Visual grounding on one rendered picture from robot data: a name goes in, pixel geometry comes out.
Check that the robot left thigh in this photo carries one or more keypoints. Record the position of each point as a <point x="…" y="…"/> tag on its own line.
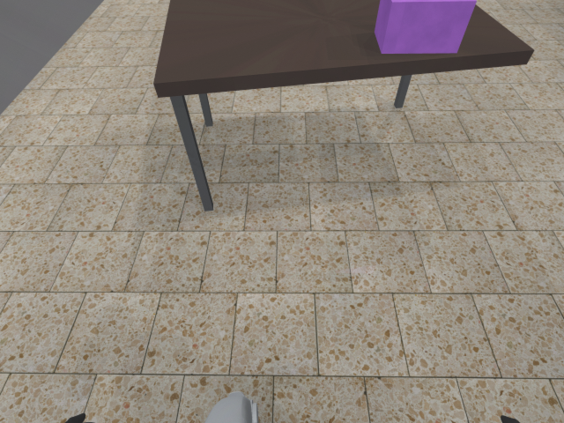
<point x="235" y="409"/>

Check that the carton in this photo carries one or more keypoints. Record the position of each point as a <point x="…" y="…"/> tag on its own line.
<point x="422" y="26"/>

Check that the table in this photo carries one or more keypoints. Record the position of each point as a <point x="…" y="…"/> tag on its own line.
<point x="214" y="46"/>

